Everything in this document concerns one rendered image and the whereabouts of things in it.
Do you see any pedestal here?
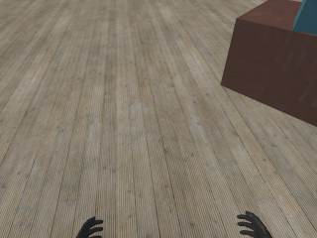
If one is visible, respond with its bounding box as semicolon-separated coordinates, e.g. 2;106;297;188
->
220;0;317;127

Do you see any right robot hand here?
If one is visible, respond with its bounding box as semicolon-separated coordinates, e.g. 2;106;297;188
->
237;210;272;238

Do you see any left robot hand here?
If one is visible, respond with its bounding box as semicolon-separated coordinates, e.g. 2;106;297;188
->
75;216;104;238

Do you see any carton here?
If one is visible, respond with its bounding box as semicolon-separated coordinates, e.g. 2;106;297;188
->
292;0;317;35

